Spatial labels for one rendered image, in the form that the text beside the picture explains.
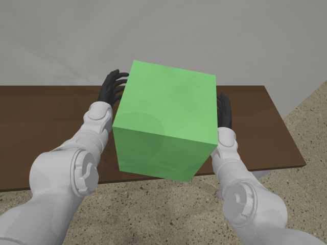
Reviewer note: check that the carton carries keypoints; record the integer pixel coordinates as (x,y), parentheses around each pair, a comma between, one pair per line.
(166,123)

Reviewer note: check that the robot left forearm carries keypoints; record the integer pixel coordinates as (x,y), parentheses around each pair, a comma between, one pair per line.
(93,134)

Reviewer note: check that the robot right forearm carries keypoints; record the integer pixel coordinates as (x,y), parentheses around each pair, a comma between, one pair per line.
(227,164)

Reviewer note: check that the right robot upper arm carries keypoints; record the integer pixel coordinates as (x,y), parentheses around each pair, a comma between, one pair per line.
(259,217)

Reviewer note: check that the left robot upper arm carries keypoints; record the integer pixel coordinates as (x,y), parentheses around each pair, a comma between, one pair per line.
(59,180)

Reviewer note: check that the table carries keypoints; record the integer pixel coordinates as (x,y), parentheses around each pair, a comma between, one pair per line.
(38,119)

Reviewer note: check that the robot left hand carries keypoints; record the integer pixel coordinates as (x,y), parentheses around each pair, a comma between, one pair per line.
(108,91)

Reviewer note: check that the robot right hand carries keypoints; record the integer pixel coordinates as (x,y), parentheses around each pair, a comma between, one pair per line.
(224,116)

